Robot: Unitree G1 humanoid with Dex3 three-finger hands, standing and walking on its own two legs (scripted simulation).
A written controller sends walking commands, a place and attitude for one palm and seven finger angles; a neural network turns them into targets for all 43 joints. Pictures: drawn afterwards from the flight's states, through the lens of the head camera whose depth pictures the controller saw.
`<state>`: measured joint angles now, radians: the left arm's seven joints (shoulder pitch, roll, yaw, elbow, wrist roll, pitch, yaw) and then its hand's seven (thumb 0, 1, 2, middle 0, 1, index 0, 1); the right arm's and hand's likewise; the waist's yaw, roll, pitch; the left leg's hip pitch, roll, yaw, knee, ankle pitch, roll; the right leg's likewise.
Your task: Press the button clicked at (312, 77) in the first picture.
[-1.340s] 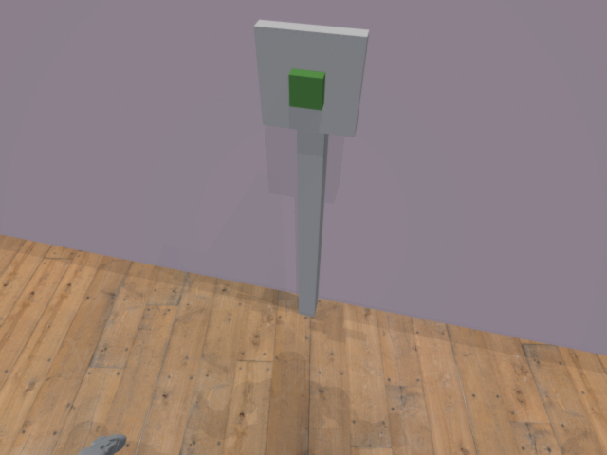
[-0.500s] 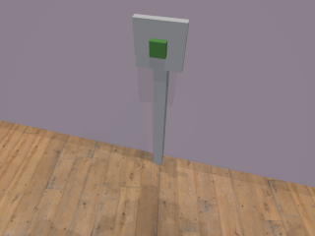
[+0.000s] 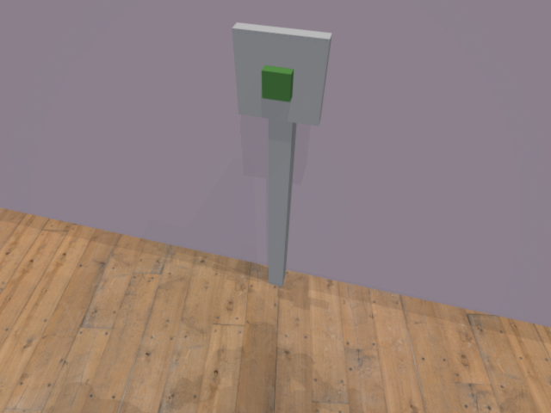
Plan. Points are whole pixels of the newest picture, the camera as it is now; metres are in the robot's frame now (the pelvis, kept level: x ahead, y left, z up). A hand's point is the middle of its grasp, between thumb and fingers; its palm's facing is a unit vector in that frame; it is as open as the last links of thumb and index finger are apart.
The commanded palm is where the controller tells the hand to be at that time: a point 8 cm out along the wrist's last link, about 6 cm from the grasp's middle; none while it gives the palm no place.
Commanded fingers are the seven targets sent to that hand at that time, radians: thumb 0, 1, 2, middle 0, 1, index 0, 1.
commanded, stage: look at it before walking up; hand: left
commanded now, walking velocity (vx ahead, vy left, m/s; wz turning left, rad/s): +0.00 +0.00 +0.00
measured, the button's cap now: (277, 83) +0.70 +0.04 +0.14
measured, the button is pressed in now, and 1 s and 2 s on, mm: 0 0 0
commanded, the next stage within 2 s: turn to face it in 0.10 s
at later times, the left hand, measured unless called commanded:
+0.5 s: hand out of the picture +0.06 +0.22 -0.17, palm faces -0.04 -0.96 -0.29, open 7.4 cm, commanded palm none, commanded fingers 0.00 0.90 0.90 -0.20 -0.30 -0.20 -0.30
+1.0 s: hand out of the picture +0.05 +0.17 -0.19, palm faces -0.09 -0.97 -0.24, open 7.4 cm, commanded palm none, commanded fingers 0.00 0.90 0.90 -0.20 -0.30 -0.20 -0.30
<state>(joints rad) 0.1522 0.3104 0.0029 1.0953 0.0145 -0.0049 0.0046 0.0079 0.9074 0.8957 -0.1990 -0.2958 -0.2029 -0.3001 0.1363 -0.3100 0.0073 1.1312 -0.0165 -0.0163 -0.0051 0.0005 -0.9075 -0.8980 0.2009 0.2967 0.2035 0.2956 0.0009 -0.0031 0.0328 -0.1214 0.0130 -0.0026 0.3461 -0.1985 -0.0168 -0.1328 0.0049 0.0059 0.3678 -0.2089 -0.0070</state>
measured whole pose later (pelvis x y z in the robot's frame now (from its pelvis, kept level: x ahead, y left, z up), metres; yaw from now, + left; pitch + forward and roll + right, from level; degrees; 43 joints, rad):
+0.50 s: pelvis +0.00 +0.00 +0.00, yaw -3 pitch -1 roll +0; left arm 0.18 0.27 0.01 1.08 0.01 0.02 0.02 0.01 0.91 0.90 -0.20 -0.30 -0.20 -0.30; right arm 0.14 -0.27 0.00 1.10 -0.02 -0.01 -0.02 0.00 -0.91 -0.90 0.20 0.30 0.20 0.30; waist 0.01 0.00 0.03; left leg -0.14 0.04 0.04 0.40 -0.24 -0.03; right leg -0.17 0.03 0.05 0.43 -0.23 -0.01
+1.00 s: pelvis +0.02 -0.03 -0.02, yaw -8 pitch +0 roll +0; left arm 0.34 0.18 0.05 1.04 0.03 -0.01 -0.01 0.01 0.91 0.90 -0.20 -0.30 -0.20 -0.30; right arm 0.33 -0.21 -0.05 1.11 -0.03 0.01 -0.01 0.00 -0.91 -0.90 0.20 0.30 0.20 0.30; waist 0.00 0.04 0.00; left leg -0.25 0.10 0.09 0.73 -0.47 -0.01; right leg -0.25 0.04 -0.04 0.62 -0.37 -0.06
